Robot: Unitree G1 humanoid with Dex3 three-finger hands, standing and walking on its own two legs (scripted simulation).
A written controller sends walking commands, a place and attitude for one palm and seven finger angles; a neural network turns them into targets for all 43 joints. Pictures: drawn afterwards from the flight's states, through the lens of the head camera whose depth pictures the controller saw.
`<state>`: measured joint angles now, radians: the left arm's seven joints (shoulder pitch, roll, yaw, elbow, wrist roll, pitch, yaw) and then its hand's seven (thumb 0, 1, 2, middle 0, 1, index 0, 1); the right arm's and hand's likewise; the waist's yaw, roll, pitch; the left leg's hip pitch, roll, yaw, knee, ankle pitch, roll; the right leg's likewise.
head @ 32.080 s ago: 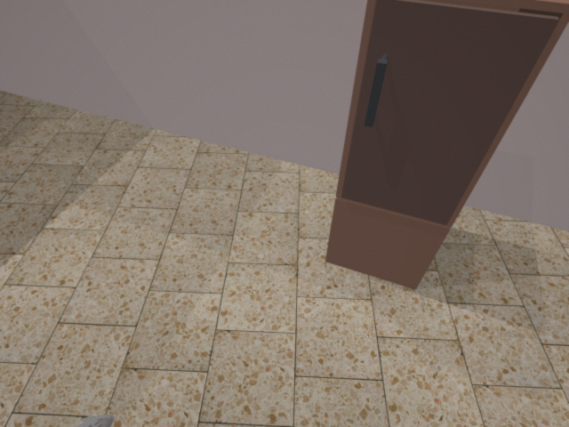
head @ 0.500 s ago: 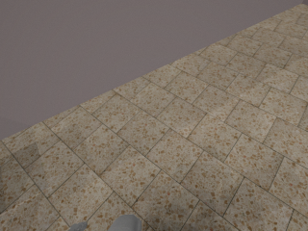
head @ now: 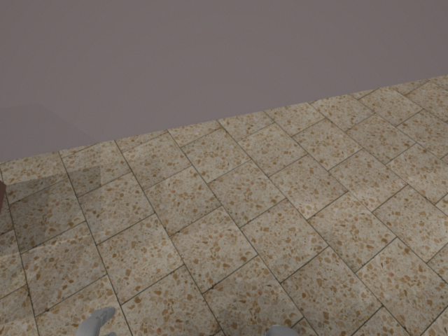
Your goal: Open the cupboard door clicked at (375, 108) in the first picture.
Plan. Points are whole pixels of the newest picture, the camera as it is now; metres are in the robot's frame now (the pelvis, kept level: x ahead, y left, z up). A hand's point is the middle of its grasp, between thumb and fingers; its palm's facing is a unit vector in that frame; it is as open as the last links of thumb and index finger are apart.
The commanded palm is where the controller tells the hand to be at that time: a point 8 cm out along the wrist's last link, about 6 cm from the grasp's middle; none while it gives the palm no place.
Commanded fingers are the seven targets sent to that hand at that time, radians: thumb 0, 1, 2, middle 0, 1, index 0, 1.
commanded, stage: turn to face it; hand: left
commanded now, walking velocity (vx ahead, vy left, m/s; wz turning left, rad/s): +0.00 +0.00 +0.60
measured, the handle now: out of the picture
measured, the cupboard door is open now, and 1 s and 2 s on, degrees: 53 53 53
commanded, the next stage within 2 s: take the last steps up to it in 1.86 s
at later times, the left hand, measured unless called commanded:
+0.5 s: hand out of the picture -0.02 +0.20 -0.19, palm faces +0.37 -0.90 -0.24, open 7.3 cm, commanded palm none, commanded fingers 0.00 0.90 0.90 -0.20 -0.30 -0.20 -0.30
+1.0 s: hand out of the picture +0.05 +0.18 -0.14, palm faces +0.56 -0.78 -0.28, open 7.4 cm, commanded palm none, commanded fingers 0.00 0.90 0.90 -0.20 -0.30 -0.20 -0.30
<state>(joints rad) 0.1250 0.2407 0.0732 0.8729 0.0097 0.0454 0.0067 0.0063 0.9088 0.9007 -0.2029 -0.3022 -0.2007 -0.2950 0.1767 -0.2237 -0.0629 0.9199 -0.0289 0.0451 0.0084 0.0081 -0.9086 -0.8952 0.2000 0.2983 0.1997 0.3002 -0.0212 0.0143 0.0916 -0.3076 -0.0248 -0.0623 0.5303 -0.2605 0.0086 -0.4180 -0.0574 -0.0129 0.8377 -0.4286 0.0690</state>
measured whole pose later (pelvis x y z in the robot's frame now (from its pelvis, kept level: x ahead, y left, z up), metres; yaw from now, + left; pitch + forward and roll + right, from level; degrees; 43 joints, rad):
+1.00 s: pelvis +0.06 -0.04 +0.00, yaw +37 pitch +1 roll +1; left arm 0.13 0.17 0.04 0.85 0.01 0.01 0.02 0.00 0.91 0.90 -0.21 -0.30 -0.20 -0.30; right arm 0.20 -0.25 -0.10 0.95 -0.02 0.08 0.02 0.01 -0.91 -0.90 0.20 0.30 0.20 0.30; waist -0.05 0.05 0.10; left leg -0.49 -0.06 -0.07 1.03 -0.48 -0.04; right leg -0.26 -0.05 -0.08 0.58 -0.35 -0.01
